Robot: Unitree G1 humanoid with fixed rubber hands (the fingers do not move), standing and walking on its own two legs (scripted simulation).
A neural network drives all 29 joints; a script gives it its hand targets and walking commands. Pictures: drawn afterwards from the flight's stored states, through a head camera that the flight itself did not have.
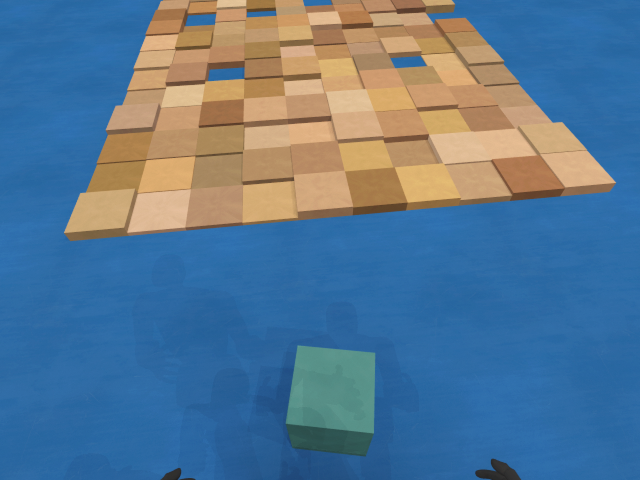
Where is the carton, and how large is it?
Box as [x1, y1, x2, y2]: [286, 345, 374, 456]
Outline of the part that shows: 298,345 286,418 286,426 292,447 365,456 373,434 374,353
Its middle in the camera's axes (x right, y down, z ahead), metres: +0.03 +0.45 +1.08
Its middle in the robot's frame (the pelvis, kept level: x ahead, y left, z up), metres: +0.41 -0.01 -0.64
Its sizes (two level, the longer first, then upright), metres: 0.210 0.200 0.250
